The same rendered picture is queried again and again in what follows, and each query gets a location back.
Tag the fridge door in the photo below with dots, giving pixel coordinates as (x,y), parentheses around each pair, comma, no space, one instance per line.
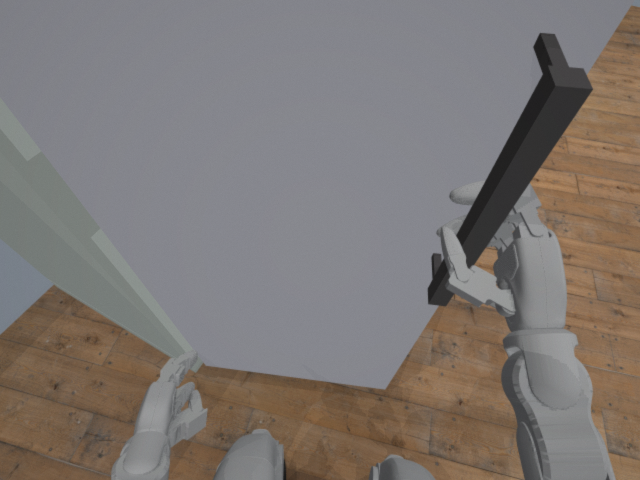
(275,171)

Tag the handle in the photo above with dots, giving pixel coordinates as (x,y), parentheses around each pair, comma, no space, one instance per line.
(557,98)

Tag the left robot shin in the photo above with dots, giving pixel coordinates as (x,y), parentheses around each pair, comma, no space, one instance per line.
(261,431)

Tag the left robot thigh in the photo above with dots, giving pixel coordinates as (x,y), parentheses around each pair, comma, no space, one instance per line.
(252,457)

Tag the left robot forearm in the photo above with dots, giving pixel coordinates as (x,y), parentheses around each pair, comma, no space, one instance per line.
(145,456)

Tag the robot left hand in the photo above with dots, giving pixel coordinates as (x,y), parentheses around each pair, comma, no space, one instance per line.
(160,410)

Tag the robot right hand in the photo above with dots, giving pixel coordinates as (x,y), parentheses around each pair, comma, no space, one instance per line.
(529,260)

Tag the right robot forearm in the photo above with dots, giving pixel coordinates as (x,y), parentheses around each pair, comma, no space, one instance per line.
(551,393)

